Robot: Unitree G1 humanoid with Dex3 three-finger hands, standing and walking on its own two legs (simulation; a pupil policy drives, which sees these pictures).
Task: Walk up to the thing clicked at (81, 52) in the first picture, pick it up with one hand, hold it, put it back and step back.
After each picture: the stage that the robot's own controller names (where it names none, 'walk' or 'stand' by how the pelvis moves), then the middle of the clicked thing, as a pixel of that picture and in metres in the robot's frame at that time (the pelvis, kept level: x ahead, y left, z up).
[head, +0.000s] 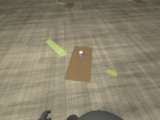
stand; (80, 54) +1.30 +0.20 -0.72
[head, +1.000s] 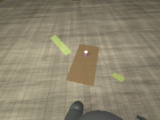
walk; (85, 53) +1.19 +0.16 -0.71
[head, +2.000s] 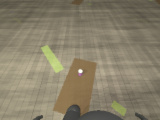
walk; (80, 72) +0.75 +0.16 -0.69
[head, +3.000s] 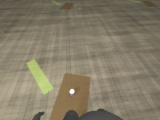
walk; (72, 92) +0.44 +0.20 -0.71
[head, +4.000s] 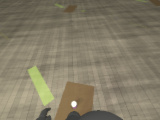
stand; (74, 104) +0.29 +0.19 -0.71
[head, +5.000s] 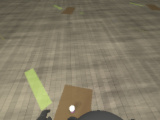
stand; (72, 109) +0.25 +0.18 -0.73
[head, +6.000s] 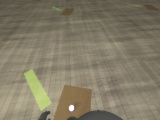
stand; (71, 109) +0.26 +0.20 -0.73
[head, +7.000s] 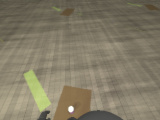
stand; (71, 110) +0.25 +0.21 -0.73
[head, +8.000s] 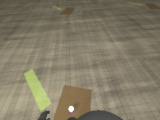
stand; (71, 109) +0.25 +0.20 -0.73
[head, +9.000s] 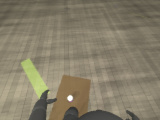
go down; (70, 98) +0.28 +0.20 -0.69
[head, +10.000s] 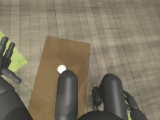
go down; (62, 70) +0.35 +0.21 -0.30
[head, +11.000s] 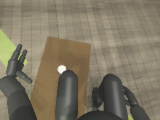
close in; (62, 70) +0.35 +0.21 -0.29
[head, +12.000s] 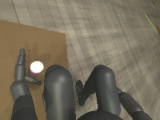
close in; (36, 68) +0.34 +0.24 -0.21
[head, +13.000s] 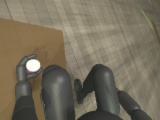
close; (32, 67) +0.34 +0.25 -0.22
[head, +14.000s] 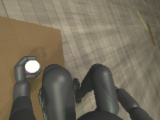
lift; (31, 68) +0.33 +0.25 -0.22
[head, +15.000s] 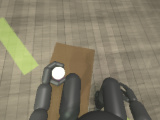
lift; (58, 75) +0.29 +0.22 -0.05
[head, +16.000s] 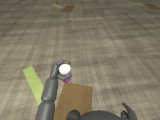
lift; (65, 73) +0.33 +0.17 +0.05
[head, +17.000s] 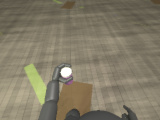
hold; (67, 76) +0.32 +0.17 +0.02
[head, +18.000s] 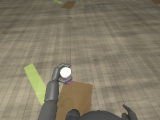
hold; (66, 76) +0.32 +0.17 +0.01
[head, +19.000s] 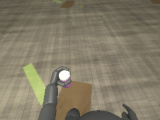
crouch; (65, 79) +0.30 +0.18 +0.00
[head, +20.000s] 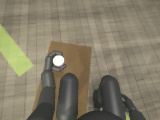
lower; (59, 63) +0.38 +0.21 -0.09
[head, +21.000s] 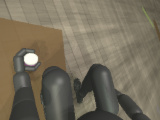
lower; (31, 61) +0.38 +0.25 -0.22
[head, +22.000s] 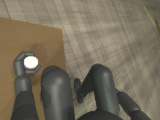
lower; (30, 64) +0.36 +0.26 -0.22
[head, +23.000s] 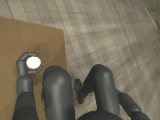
lower; (33, 64) +0.35 +0.25 -0.22
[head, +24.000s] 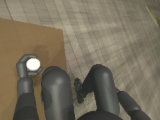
lower; (33, 66) +0.34 +0.25 -0.22
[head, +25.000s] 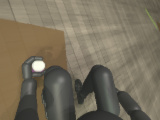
open; (38, 68) +0.33 +0.23 -0.22
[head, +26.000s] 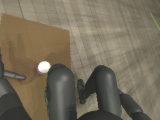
stand; (43, 68) +0.32 +0.22 -0.22
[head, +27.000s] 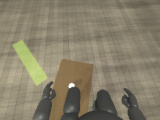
stand; (72, 86) +0.30 +0.17 -0.53
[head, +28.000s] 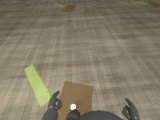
stand; (73, 107) +0.27 +0.16 -0.66
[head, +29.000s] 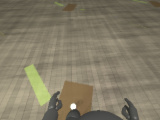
stand; (73, 107) +0.26 +0.16 -0.67
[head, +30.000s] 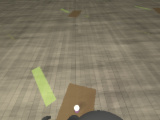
stand; (76, 109) +0.28 +0.14 -0.72
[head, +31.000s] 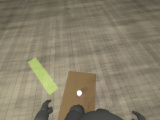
walk; (79, 93) +0.34 +0.12 -0.70
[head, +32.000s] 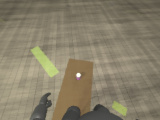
walk; (78, 76) +0.61 +0.13 -0.69
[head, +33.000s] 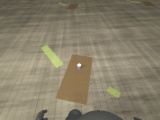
stand; (79, 66) +0.94 +0.21 -0.70
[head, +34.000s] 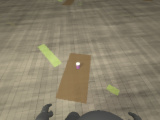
stand; (78, 65) +0.92 +0.21 -0.71
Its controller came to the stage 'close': yes
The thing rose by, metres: 0.72
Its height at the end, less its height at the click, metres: +0.00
